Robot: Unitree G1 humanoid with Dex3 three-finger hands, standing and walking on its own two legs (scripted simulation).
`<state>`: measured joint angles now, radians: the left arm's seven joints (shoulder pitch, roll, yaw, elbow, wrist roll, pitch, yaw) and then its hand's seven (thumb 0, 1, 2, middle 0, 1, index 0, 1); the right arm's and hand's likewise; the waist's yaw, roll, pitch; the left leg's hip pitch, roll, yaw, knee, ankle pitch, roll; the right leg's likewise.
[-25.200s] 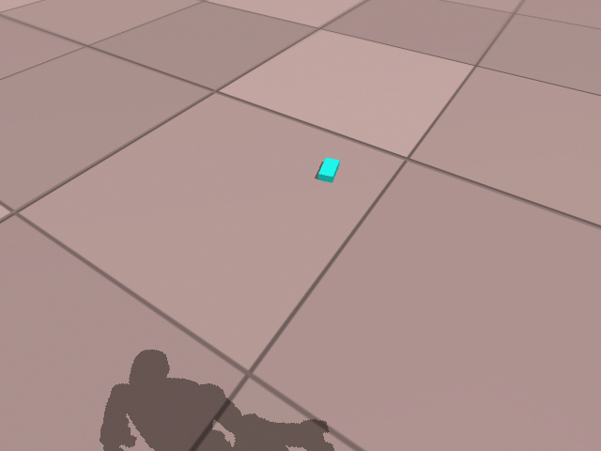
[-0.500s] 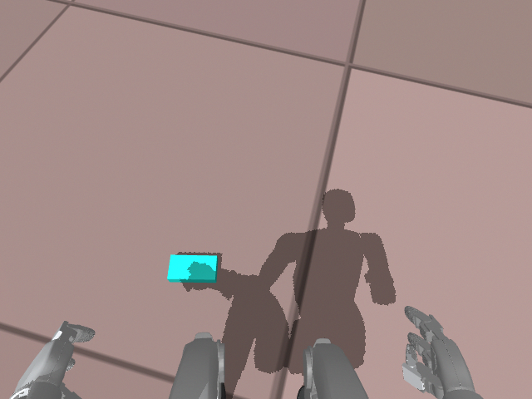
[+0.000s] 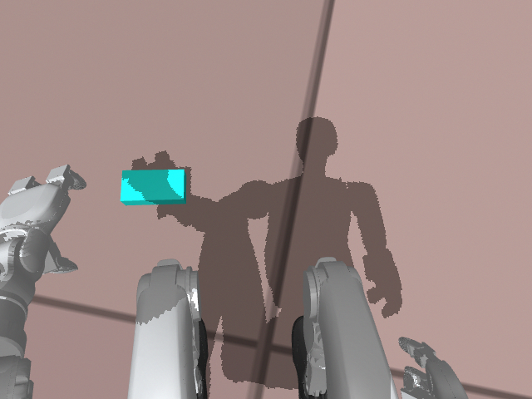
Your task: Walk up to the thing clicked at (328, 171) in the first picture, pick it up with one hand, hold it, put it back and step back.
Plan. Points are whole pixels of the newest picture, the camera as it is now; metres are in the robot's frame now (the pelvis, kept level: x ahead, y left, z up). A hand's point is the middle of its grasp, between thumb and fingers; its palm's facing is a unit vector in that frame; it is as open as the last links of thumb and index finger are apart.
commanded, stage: rise first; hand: left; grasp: from above
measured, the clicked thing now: (154, 187) +0.53 +0.25 -0.40
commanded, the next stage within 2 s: none
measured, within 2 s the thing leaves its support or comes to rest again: neither
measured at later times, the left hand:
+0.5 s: hand (85, 203) +0.44 +0.33 -0.22, palm faces -0.48 -0.03 -0.88, open 14.3 cm
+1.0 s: hand (100, 192) +0.47 +0.32 -0.26, palm faces -0.47 -0.02 -0.88, open 14.2 cm
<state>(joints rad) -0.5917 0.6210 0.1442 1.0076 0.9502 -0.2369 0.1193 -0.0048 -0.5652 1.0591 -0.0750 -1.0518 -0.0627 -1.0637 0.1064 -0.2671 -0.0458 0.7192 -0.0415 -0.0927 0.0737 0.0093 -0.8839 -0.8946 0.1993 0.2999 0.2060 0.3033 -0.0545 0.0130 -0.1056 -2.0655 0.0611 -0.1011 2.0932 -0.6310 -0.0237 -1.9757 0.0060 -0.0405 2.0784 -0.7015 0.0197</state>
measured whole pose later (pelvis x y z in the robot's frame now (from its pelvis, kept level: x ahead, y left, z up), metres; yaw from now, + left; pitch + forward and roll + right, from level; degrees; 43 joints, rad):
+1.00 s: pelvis +0.00 +0.01 -0.10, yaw -5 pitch +33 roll -9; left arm -0.94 0.87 0.15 1.41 1.30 -0.31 0.35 0.00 -0.53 0.99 -0.07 -1.03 -0.08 -1.01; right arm 0.09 -0.26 0.07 0.75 -0.18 0.01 0.13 0.00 -0.92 -0.90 0.20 0.30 0.21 0.30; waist -0.21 -0.04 0.00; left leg -2.35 0.06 -0.19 2.42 -0.67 -0.02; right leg -2.22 0.04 -0.09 2.35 -0.72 0.05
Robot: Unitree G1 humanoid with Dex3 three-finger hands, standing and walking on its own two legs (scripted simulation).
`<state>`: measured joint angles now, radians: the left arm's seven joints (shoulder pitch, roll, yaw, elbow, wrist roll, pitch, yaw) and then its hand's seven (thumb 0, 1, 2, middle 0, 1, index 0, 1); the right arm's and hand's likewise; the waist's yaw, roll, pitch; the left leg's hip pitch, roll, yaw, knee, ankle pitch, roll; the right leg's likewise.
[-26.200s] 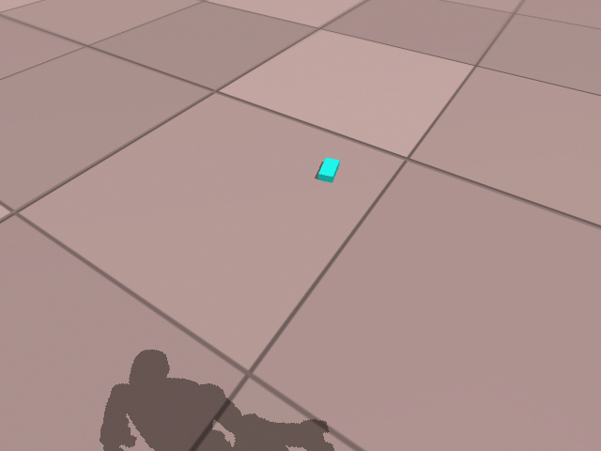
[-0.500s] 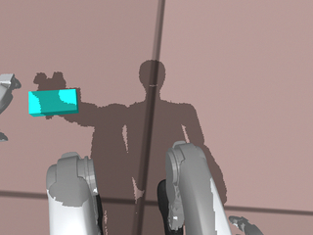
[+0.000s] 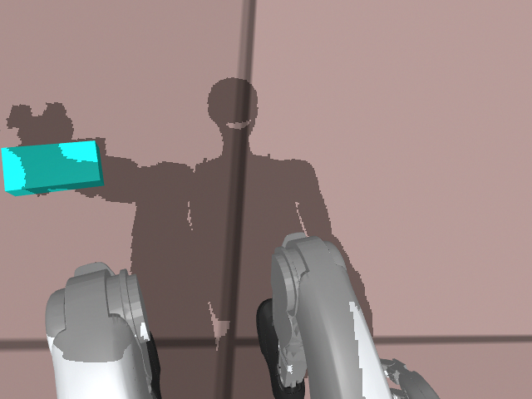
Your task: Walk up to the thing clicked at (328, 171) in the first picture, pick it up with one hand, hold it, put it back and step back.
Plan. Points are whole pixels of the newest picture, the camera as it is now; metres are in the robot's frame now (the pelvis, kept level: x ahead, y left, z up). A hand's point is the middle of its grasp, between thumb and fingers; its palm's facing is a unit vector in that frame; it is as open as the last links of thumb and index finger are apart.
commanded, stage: rise first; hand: left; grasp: from above
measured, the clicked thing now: (55, 168) +0.50 +0.29 -0.31
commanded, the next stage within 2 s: approach in 1.70 s
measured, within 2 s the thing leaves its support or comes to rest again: neither
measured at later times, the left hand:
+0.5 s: hand out of the picture +0.45 +0.35 -0.18, palm faces -0.45 -0.07 -0.89, open 14.2 cm
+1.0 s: hand out of the picture +0.45 +0.34 -0.19, palm faces -0.47 -0.07 -0.88, open 14.1 cm
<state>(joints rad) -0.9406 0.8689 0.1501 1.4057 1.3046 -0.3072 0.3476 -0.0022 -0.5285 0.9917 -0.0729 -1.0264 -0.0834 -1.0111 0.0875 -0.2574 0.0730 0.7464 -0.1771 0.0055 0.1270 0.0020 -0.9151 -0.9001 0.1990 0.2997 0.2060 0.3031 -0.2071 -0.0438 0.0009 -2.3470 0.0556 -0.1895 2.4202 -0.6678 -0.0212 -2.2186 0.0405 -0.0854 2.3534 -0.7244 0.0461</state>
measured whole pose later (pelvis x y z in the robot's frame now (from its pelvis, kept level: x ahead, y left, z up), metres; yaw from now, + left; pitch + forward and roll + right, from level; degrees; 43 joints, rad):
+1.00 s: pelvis +0.00 +0.00 -0.01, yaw -2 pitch +32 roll -10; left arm -0.98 0.90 0.12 1.49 1.31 -0.29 0.39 0.00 -0.53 1.00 -0.08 -1.04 -0.09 -1.03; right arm 0.11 -0.27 0.14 0.72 -0.19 -0.02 0.14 0.00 -0.92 -0.90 0.20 0.30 0.21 0.30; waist -0.26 -0.06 0.04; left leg -2.37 0.05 -0.22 2.46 -0.66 -0.02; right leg -2.23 0.05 -0.11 2.37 -0.71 0.05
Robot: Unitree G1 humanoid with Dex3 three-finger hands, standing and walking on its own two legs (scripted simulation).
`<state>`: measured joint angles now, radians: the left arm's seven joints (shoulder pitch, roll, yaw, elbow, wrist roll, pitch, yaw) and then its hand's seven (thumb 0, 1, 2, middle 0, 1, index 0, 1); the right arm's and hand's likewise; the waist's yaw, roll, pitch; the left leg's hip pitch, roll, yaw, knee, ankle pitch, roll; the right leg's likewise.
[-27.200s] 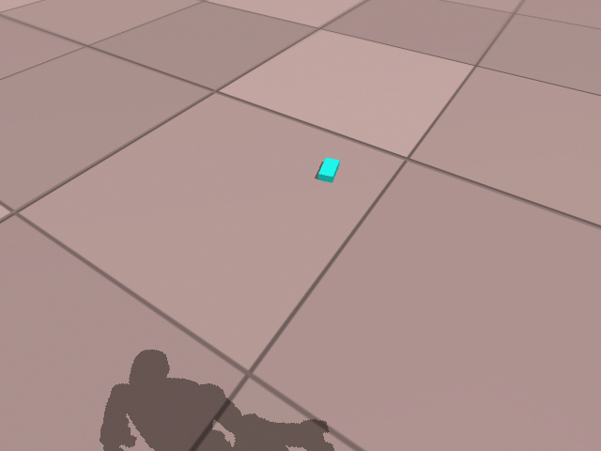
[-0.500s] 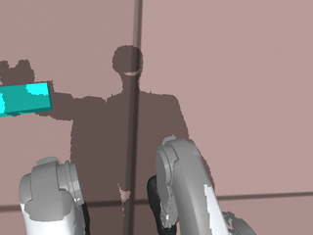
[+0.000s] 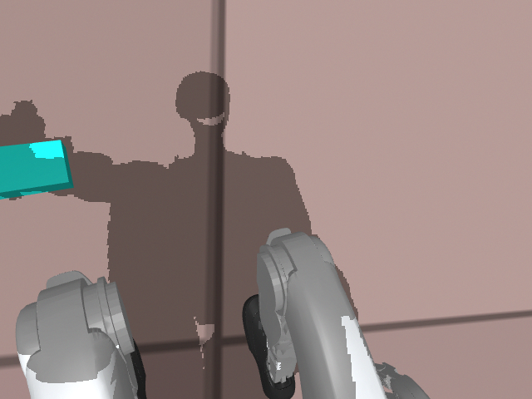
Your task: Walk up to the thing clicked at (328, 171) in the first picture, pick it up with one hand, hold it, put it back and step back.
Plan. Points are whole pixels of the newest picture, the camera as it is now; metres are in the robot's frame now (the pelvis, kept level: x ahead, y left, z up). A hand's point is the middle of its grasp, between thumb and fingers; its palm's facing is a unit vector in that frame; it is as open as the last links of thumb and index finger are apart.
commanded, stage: rise first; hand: left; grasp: from above
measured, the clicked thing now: (18, 171) +0.50 +0.30 -0.30
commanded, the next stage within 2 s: approach in 0.70 s
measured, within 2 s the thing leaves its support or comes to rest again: neither
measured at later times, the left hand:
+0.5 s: hand out of the picture +0.45 +0.35 -0.18, palm faces -0.46 -0.07 -0.89, open 14.0 cm
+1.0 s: hand out of the picture +0.46 +0.33 -0.17, palm faces -0.46 -0.04 -0.89, open 14.0 cm
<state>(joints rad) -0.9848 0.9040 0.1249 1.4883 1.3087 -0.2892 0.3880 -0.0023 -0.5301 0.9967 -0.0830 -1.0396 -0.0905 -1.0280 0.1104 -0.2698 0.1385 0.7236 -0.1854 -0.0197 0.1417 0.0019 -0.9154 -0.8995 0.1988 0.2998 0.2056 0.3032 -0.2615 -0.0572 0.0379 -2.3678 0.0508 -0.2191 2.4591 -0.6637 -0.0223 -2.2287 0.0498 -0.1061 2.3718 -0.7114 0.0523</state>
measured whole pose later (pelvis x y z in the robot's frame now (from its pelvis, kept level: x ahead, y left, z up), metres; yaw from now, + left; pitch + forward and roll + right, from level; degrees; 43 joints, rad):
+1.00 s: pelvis +0.00 +0.00 +0.01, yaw +1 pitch +32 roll -10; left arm -1.03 0.87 0.03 1.47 1.29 -0.26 0.36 0.00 -0.51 0.99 -0.09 -1.06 -0.10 -1.04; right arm 0.13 -0.27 0.14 0.71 -0.17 -0.03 0.14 0.00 -0.91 -0.89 0.20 0.30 0.21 0.30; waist -0.27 -0.05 0.02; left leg -2.36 0.04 -0.21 2.44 -0.65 -0.02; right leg -2.22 0.04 -0.10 2.35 -0.70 0.05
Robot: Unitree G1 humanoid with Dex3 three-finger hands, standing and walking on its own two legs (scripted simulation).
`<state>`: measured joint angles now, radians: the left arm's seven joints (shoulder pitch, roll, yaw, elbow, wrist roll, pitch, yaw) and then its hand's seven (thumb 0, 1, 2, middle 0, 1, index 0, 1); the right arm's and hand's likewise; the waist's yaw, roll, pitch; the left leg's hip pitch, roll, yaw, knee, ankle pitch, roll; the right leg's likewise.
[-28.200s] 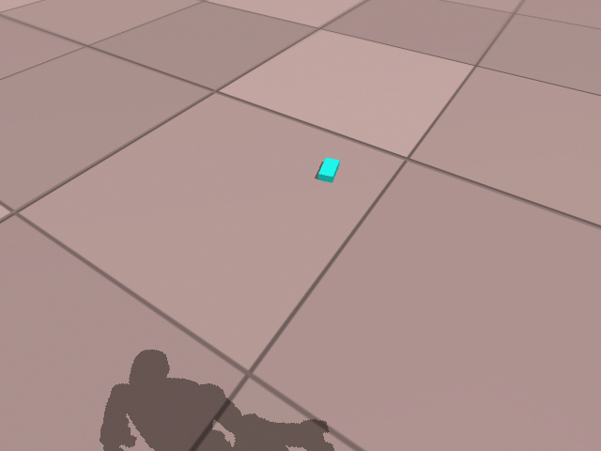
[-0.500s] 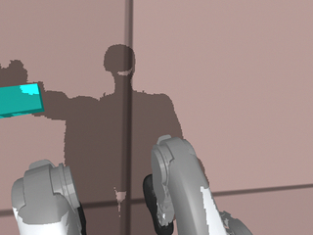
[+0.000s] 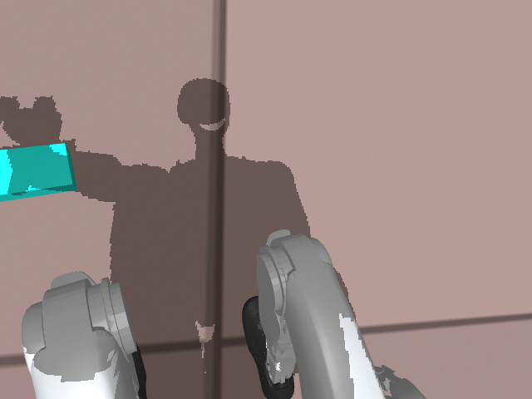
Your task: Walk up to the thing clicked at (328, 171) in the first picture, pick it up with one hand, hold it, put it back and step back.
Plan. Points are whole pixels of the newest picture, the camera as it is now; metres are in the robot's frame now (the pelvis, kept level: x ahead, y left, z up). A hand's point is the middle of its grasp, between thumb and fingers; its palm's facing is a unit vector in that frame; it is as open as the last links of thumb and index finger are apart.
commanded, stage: approach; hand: left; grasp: from above
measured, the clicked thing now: (23, 173) +0.50 +0.30 -0.30
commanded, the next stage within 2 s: close in in 0.46 s
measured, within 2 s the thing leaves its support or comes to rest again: neither
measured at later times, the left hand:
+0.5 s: hand out of the picture +0.48 +0.30 -0.18, palm faces -0.50 -0.06 -0.86, open 13.9 cm
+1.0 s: hand (2, 169) +0.48 +0.30 -0.21, palm faces -0.46 -0.07 -0.88, open 13.9 cm
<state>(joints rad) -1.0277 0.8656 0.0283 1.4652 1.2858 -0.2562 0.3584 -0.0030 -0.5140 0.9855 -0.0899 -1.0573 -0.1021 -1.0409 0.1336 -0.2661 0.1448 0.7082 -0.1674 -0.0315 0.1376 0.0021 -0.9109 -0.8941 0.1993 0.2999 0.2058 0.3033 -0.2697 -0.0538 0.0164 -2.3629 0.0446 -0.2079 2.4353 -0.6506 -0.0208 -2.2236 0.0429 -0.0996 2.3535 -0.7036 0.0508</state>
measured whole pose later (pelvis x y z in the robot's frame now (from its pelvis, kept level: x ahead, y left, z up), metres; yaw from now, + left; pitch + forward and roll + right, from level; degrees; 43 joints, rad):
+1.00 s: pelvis +0.00 +0.00 +0.00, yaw -2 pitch +31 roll -11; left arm -1.11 0.91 0.04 1.63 1.31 -0.22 0.46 0.00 -0.49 1.00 -0.10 -1.02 -0.10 -1.01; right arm 0.10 -0.29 0.22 0.64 -0.20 -0.07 0.13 0.00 -0.90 -0.89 0.20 0.30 0.20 0.30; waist -0.35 -0.09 0.07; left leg -2.37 0.05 -0.24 2.46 -0.66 -0.02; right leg -2.23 0.06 -0.12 2.36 -0.69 0.06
